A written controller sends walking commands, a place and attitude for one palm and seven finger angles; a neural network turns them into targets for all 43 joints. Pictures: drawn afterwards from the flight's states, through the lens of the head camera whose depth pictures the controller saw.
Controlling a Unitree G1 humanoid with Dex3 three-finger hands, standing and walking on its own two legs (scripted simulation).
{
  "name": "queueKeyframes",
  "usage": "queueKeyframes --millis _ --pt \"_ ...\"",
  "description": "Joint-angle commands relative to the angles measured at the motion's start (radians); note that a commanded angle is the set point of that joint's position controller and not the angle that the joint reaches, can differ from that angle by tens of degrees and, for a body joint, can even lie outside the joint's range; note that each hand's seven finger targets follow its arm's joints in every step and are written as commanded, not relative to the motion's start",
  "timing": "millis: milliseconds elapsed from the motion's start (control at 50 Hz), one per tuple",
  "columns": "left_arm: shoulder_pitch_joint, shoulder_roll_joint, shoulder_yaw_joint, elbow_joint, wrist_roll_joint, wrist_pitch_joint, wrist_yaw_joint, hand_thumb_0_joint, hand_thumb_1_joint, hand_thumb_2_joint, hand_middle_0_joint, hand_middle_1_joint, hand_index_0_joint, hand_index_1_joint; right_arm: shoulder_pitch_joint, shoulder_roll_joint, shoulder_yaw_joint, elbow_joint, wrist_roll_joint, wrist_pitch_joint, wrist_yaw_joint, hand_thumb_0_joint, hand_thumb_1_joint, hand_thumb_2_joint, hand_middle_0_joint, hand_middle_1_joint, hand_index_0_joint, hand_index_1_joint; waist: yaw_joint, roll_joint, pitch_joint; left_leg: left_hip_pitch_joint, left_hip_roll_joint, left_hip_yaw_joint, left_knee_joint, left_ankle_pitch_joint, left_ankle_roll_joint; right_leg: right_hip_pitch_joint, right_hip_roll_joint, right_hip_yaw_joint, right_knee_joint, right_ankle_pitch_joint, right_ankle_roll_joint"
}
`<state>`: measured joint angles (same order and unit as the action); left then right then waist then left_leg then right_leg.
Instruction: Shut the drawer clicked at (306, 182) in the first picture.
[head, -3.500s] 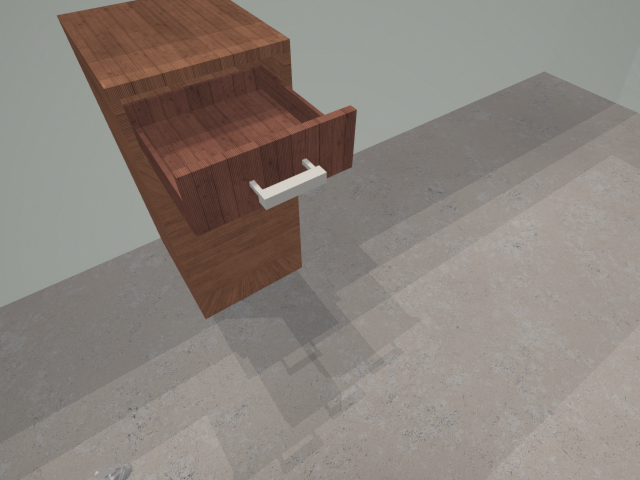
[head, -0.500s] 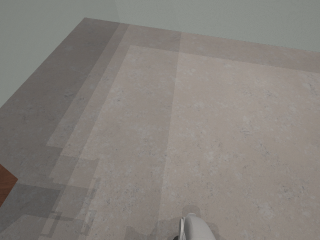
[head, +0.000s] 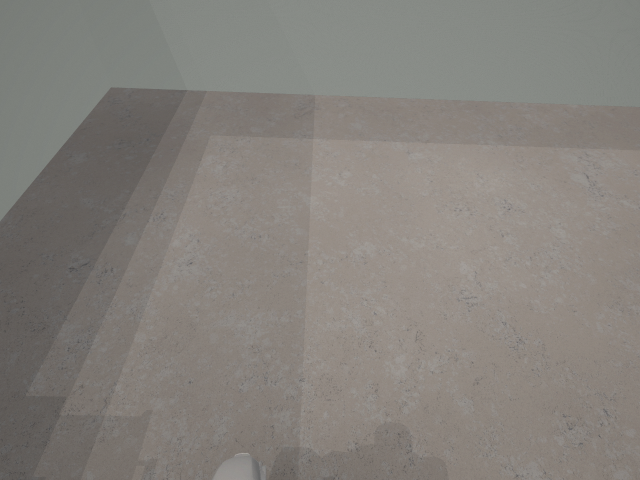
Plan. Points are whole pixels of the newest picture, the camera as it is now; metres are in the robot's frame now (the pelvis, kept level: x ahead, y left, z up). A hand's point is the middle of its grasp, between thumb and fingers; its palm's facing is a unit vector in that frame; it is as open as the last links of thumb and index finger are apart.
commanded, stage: walk to a spot facing it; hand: left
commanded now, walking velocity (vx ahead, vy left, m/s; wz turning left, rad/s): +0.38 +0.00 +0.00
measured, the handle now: out of the picture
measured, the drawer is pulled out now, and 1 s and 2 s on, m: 0.28 0.28 0.28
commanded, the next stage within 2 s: turn to face it in 0.44 s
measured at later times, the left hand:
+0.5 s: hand (172, 440) +0.21 +0.24 -0.18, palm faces -0.02 -0.99 -0.13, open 7.4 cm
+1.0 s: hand (237, 318) +0.43 +0.18 -0.17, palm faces +0.02 -0.99 -0.16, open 7.2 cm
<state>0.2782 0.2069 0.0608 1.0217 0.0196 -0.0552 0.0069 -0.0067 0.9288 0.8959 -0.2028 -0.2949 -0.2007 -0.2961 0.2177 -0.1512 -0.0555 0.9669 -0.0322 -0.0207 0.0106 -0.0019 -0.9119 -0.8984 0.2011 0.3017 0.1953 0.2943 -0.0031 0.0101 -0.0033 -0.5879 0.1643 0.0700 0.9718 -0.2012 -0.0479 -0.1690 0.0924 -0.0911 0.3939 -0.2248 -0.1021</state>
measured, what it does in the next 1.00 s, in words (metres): walks ahead: left foot, then right foot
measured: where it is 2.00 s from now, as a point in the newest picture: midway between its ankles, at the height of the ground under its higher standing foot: outside the picture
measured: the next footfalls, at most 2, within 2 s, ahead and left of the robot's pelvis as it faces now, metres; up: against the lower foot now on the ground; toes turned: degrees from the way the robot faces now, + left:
left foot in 0.22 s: +0.21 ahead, +0.15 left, +0.00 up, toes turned +8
right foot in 0.72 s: +0.39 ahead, -0.11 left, +0.00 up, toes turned -17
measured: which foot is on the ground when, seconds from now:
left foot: up 0.00-0.20, down 0.22-0.74, up 0.76-1.00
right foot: down 0.00-0.22, up 0.24-0.70, down 0.72-1.00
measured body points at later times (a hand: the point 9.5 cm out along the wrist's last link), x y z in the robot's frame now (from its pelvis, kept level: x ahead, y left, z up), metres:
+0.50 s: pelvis +0.20 +0.07 +0.00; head +0.20 +0.10 +0.45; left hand +0.22 +0.29 -0.17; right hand +0.19 -0.18 -0.13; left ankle +0.17 +0.15 -0.74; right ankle +0.24 -0.09 -0.64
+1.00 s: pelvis +0.29 +0.02 -0.01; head +0.31 +0.03 +0.44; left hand +0.42 +0.23 -0.15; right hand +0.29 -0.20 -0.16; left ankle +0.29 +0.14 -0.68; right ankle +0.36 -0.09 -0.74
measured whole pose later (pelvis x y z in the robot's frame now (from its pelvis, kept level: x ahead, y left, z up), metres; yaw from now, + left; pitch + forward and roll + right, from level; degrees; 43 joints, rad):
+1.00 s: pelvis +0.29 +0.02 -0.01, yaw +1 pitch -1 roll -1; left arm 0.10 0.13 0.05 0.96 0.02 0.01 0.04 -0.02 0.92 0.90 -0.21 -0.30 -0.20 -0.30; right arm 0.30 -0.13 -0.07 1.02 -0.02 0.05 0.00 0.00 -0.91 -0.90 0.20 0.30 0.20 0.29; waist -0.06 0.00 0.05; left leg -0.46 0.12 0.10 1.04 -0.44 -0.05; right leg -0.31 -0.12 -0.29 0.53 -0.19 -0.03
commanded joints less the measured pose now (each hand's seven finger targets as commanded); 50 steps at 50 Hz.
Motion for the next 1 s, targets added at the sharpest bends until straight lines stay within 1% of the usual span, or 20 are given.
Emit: queueKeyframes --millis 0,100,160,180,200,220,280,340,380,480,580,660,680,700,720,740,760,820,880,980 --pt "0.139 0.099 0.014 -0.006 0.004 -0.027 0.002 0.0 0.9 0.9 -0.2 -0.3 -0.2 -0.3 -0.066 -0.061 -0.012 -0.063 0.003 -0.023 0.007 0.0 -0.9 -0.9 0.2 0.3 0.2 0.3 0.05 -0.06 0.088 -0.075 -0.008 -0.018 -0.135 -0.008 0.006 0.069 -0.342 0.312 -0.214 0.009 -0.105" --pt "0.208 0.108 0.012 0.03 0.007 -0.027 0.008 0.0 0.9 0.9 -0.2 -0.3 -0.2 -0.3 -0.161 -0.053 -0.002 -0.091 0.009 -0.037 0.014 0.0 -0.9 -0.9 0.2 0.3 0.2 0.3 0.07 -0.073 0.097 0.017 -0.055 0.026 -0.299 -0.065 0.031 0.153 -0.354 0.283 -0.15 0.243 -0.088" --pt "0.18 0.107 0.011 0.043 -0.002 -0.028 0.006 0.0 0.9 0.9 -0.2 -0.3 -0.2 -0.3 0.011 -0.079 -0.008 -0.025 0.005 -0.051 -0.004 0.0 -0.9 -0.9 0.2 0.3 0.2 0.3 -0.022 -0.047 0.018 0.368 -0.13 0.094 -0.477 0.006 0.059 0.065 -0.273 0.176 0.08 0.515 -0.034" --pt "0.17 0.085 0.01 0.038 -0.006 -0.029 0.002 0.0 0.9 0.9 -0.2 -0.3 -0.2 -0.3 0.16 -0.132 -0.025 0.022 0.003 -0.058 -0.014 0.0 -0.9 -0.9 0.2 0.3 0.2 0.3 -0.082 0.026 -0.057 0.634 -0.062 0.009 -0.511 0.055 0.092 -0.086 -0.224 0.137 0.288 0.461 0.007" --pt "0.195 0.033 0.002 0.023 -0.016 -0.029 -0.006 0.0 0.9 0.9 -0.2 -0.3 -0.2 -0.3 0.302 -0.25 -0.05 0.054 -0.01 -0.065 -0.024 0.0 -0.9 -0.9 0.2 0.3 0.2 0.3 -0.117 0.243 -0.169 0.872 0.232 -0.343 -0.562 0.115 0.198 -0.343 -0.101 0.023 0.596 0.034 0.065" --pt "0.147 0.043 -0.004 0.002 -0.009 -0.033 -0.002 0.0 0.9 0.9 -0.2 -0.3 -0.2 -0.3 0.347 -0.271 -0.05 0.067 0.002 -0.054 -0.029 0.0 -0.9 -0.9 0.2 0.3 0.2 0.3 -0.123 0.237 -0.144 0.858 0.354 -0.464 -0.662 0.188 0.269 -0.461 -0.081 0.055 0.809 -0.321 0.068" --pt "0.092 0.025 0.011 0.026 0.005 -0.002 -0.014 0.0 0.9 0.9 -0.2 -0.3 -0.2 -0.3 0.127 -0.122 -0.009 0.029 0.012 -0.062 -0.031 0.0 -0.9 -0.9 0.2 0.3 0.2 0.3 -0.031 0.02 0.09 0.476 0.257 -0.239 -0.766 0.044 0.195 -0.455 -0.203 0.109 0.86 -0.137 0.08" --pt "0.175 -0.041 0.012 0.045 0.013 0.039 -0.017 0.0 0.9 0.9 -0.2 -0.3 -0.2 -0.3 0.108 -0.079 0.005 0.039 0.016 -0.077 -0.038 0.0 -0.9 -0.9 0.2 0.3 0.2 0.3 0.031 0.101 0.097 0.393 0.17 -0.023 -0.783 0.166 0.134 -0.407 -0.201 0.096 0.834 -0.021 0.099" --pt "0.164 -0.042 0.024 0.031 0.014 0.055 -0.021 0.0 0.9 0.9 -0.2 -0.3 -0.2 -0.3 0.118 -0.06 -0.005 0.038 0.017 -0.08 -0.042 0.0 -0.9 -0.9 0.2 0.3 0.2 0.3 0.039 0.111 0.094 0.396 0.15 0.05 -0.792 0.184 0.129 -0.444 -0.207 0.085 0.822 0.046 0.111" --pt "0.051 -0.03 0.032 -0.033 0.013 0.072 -0.034 0.0 0.9 0.9 -0.2 -0.3 -0.2 -0.3 0.158 -0.09 -0.004 0.048 0.019 -0.074 -0.047 0.0 -0.9 -0.9 0.2 0.3 0.2 0.3 0.031 0.12 0.127 0.472 0.154 0.136 -0.762 0.383 0.148 -0.543 -0.214 0.034 0.692 0.112 0.134" --pt "-0.1 -0.057 0.002 -0.067 0.01 0.052 -0.021 0.0 0.9 0.9 -0.2 -0.3 -0.2 -0.3 0.273 -0.088 0.004 0.108 0.001 -0.059 -0.049 0.0 -0.9 -0.9 0.2 0.3 0.2 0.3 -0.036 0.123 0.148 0.508 0.137 0.143 -0.66 0.657 0.166 -0.38 -0.16 -0.048 0.348 0.064 0.105" --pt "0.054 -0.007 0.0 -0.013 0.015 0.026 -0.003 0.0 0.9 0.9 -0.2 -0.3 -0.2 -0.3 0.253 -0.098 0.003 0.128 0.015 -0.043 -0.049 0.0 -0.9 -0.9 0.2 0.3 0.2 0.3 0.044 0.096 0.0 0.487 0.101 0.103 -0.439 0.586 0.127 -0.029 -0.133 -0.063 0.124 0.192 0.097" --pt "0.107 0.049 0.011 0.006 0.016 0.014 0.005 0.0 0.9 0.9 -0.2 -0.3 -0.2 -0.3 0.259 -0.071 0.006 0.127 0.022 -0.043 -0.043 0.0 -0.9 -0.9 0.2 0.3 0.2 0.3 0.071 0.015 -0.057 0.382 0.062 0.097 -0.324 0.422 0.092 0.135 -0.202 -0.003 0.103 0.414 0.091" --pt "0.177 0.133 0.031 0.023 0.018 0.0 0.017 0.0 0.9 0.9 -0.2 -0.3 -0.2 -0.3 0.294 -0.025 0.009 0.115 0.03 -0.041 -0.038 0.0 -0.9 -0.9 0.2 0.3 0.2 0.3 0.089 -0.158 -0.175 0.191 -0.041 0.135 -0.089 0.0 0.043 0.355 -0.446 0.211 0.138 0.81 0.011" --pt "0.217 0.189 0.037 0.023 -0.001 0.001 0.014 0.0 0.9 0.9 -0.2 -0.3 -0.2 -0.3 0.311 -0.034 0.003 0.099 0.041 -0.022 -0.044 0.0 -0.9 -0.9 0.2 0.3 0.2 0.3 0.081 -0.2 -0.254 0.185 -0.104 0.047 0.143 -0.442 0.027 0.352 -0.591 0.282 0.089 1.029 -0.098" --pt "0.144 0.173 0.03 0.0 -0.002 0.007 0.02 0.0 0.9 0.9 -0.2 -0.3 -0.2 -0.3 0.283 -0.024 0.001 0.09 0.042 -0.008 -0.048 0.0 -0.9 -0.9 0.2 0.3 0.2 0.3 0.065 -0.159 -0.189 0.154 -0.081 -0.039 0.235 -0.443 0.032 0.245 -0.587 0.234 0.039 0.894 -0.12" --pt "0.088 0.153 0.032 -0.018 -0.001 0.011 0.027 0.0 0.9 0.9 -0.2 -0.3 -0.2 -0.3 0.245 -0.012 0.002 0.082 0.038 0.003 -0.041 0.0 -0.9 -0.9 0.2 0.3 0.2 0.3 0.067 -0.228 -0.168 0.101 -0.066 -0.042 0.299 -0.402 0.023 0.195 -0.56 0.235 0.01 0.766 -0.106" --pt "-0.077 0.083 0.014 -0.073 -0.004 0.031 0.039 0.0 0.9 0.9 -0.2 -0.3 -0.2 -0.3 0.221 -0.021 -0.012 0.087 0.025 0.043 -0.032 0.0 -0.9 -0.9 0.2 0.3 0.2 0.3 -0.006 -0.124 -0.025 0.134 -0.032 -0.046 0.285 -0.271 0.008 -0.079 -0.49 0.077 -0.087 0.351 -0.034" --pt "-0.136 0.079 0.02 -0.096 0.006 0.042 0.042 0.0 0.9 0.9 -0.2 -0.3 -0.2 -0.3 0.244 -0.002 -0.019 0.078 0.019 0.064 -0.019 0.0 -0.9 -0.9 0.2 0.3 0.2 0.3 -0.039 -0.142 0.0 0.175 -0.035 -0.007 0.17 -0.224 0.0 -0.172 -0.464 -0.004 -0.138 0.067 -0.008" --pt "-0.135 0.111 0.042 -0.118 0.016 0.064 0.041 0.0 0.9 0.9 -0.2 -0.3 -0.2 -0.3 0.15 -0.019 -0.03 0.004 0.014 0.062 -0.005 0.0 -0.9 -0.9 0.2 0.3 0.2 0.3 -0.009 -0.18 0.03 0.186 -0.04 0.038 -0.056 -0.248 0.003 -0.17 -0.492 -0.035 -0.11 -0.105 -0.006"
